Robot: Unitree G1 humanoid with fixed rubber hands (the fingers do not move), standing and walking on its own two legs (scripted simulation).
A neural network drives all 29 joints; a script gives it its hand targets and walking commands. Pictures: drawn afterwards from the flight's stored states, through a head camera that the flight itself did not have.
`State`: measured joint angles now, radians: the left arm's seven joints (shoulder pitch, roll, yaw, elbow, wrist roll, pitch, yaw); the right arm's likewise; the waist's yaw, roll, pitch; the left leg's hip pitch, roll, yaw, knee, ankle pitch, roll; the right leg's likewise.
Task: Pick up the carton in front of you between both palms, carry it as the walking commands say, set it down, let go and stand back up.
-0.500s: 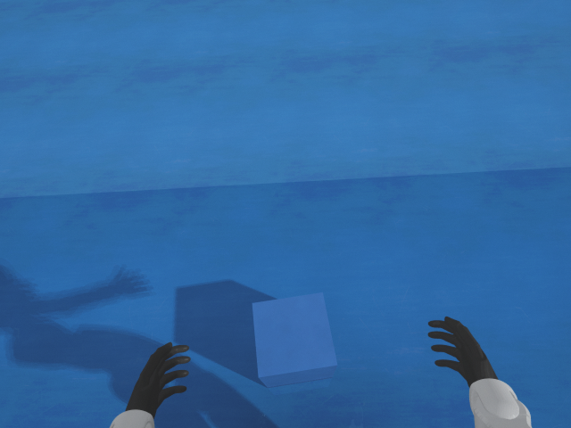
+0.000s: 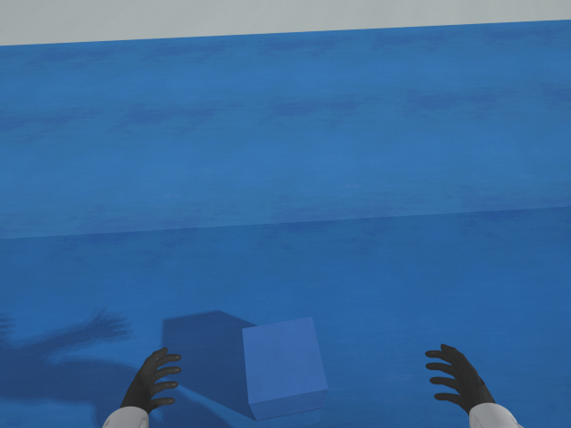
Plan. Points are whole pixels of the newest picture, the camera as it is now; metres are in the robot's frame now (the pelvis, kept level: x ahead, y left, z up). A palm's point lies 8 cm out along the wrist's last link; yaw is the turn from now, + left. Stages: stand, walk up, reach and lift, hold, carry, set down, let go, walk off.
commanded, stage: stand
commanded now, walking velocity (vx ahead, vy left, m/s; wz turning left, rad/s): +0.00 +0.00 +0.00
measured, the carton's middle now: (283, 370) +0.37 +0.04 -0.65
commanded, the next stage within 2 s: none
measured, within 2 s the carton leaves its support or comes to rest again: neither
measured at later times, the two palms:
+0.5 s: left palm out of the picture +0.13 +0.30 -0.10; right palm out of the picture +0.13 -0.28 -0.08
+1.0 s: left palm out of the picture +0.10 +0.31 -0.10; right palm out of the picture +0.10 -0.29 -0.09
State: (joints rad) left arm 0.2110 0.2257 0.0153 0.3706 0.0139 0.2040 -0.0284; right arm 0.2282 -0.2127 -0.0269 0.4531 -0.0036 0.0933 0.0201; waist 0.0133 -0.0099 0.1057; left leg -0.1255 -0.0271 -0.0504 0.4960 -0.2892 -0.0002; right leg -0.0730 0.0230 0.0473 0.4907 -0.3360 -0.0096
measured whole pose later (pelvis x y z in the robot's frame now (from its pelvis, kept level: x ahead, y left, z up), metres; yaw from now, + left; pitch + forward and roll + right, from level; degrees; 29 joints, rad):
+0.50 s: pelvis +0.01 +0.02 +0.00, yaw -1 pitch +0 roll +0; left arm 0.19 0.36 0.02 0.80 0.04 0.01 0.02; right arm 0.15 -0.33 -0.04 0.83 -0.03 -0.01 -0.02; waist 0.00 -0.04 0.03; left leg -0.19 -0.03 -0.02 0.47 -0.28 0.02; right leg -0.13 0.01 0.07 0.45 -0.31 0.01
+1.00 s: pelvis +0.00 +0.01 +0.01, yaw -2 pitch -2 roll +0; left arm 0.17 0.37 0.01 0.94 0.03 -0.01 0.03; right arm 0.11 -0.36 -0.02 0.98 -0.02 0.00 -0.02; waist 0.00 -0.03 0.03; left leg -0.13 -0.03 -0.01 0.39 -0.23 0.02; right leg -0.08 0.01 0.07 0.37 -0.26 0.01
